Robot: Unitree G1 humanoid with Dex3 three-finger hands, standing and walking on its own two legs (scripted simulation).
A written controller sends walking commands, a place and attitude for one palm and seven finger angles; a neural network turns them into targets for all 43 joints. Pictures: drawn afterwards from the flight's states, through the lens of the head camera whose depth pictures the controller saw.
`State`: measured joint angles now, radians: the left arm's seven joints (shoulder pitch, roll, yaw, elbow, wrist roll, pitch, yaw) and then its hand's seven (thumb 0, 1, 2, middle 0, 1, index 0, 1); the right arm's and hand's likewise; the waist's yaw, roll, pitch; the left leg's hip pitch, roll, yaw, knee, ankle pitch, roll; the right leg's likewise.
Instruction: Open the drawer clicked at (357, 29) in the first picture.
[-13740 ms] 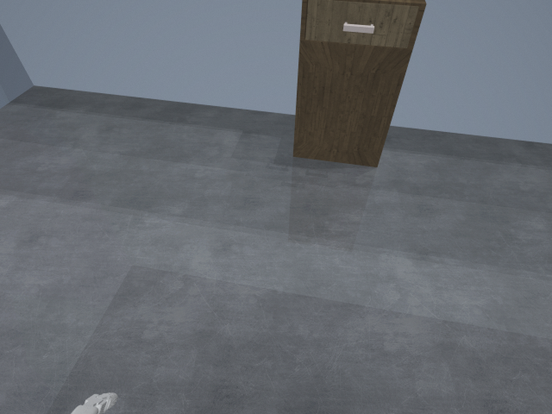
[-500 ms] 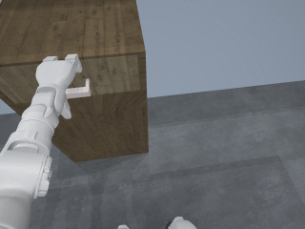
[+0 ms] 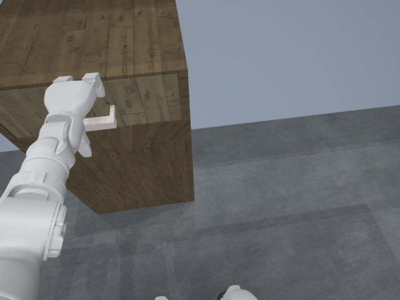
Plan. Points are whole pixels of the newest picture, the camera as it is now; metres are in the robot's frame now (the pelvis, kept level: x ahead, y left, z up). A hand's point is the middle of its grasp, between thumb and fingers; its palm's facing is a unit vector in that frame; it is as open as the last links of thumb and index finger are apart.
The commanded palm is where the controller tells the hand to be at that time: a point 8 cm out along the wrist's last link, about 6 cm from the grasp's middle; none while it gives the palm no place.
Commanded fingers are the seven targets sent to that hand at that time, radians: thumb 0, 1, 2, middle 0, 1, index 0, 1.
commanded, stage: move the hooked fingers above the handle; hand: left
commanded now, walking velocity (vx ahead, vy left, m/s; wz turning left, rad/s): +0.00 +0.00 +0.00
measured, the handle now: (89, 118) +0.54 +0.24 +0.00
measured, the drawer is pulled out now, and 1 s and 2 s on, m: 0.00 0.00 0.00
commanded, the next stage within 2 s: lower the fingers behind the handle in 1.22 s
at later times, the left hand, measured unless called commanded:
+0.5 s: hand (83, 116) +0.49 +0.22 +0.06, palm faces -0.03 -0.01 -1.00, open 13.7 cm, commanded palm +0.48 +0.25 +0.11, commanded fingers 0.00 -0.50 0.30 -0.30 -1.20 -0.30 -1.20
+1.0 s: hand (83, 116) +0.49 +0.22 +0.06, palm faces -0.03 -0.01 -1.00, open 13.7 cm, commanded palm +0.47 +0.25 +0.12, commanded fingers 0.00 -0.50 0.30 -0.30 -1.20 -0.30 -1.20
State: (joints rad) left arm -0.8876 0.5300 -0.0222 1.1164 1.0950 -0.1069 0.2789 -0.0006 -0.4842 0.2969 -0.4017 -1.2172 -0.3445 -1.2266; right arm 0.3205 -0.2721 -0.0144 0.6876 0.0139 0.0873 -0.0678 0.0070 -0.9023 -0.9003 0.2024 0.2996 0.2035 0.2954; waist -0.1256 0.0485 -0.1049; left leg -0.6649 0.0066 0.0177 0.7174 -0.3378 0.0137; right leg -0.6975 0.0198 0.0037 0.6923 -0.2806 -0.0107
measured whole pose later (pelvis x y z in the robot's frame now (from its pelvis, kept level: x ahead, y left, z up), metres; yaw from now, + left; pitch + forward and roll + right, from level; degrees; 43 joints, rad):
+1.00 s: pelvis +0.01 +0.00 +0.00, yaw +0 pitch +16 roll +0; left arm -0.83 0.50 -0.01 1.07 1.10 -0.09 0.28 0.00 -0.48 0.30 -0.40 -1.22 -0.34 -1.22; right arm 0.32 -0.27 -0.03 0.68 0.01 0.10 -0.05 0.01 -0.90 -0.90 0.20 0.30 0.20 0.30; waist -0.11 0.05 -0.12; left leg -0.63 0.01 0.03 0.70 -0.35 0.02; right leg -0.67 0.02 0.01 0.68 -0.29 -0.01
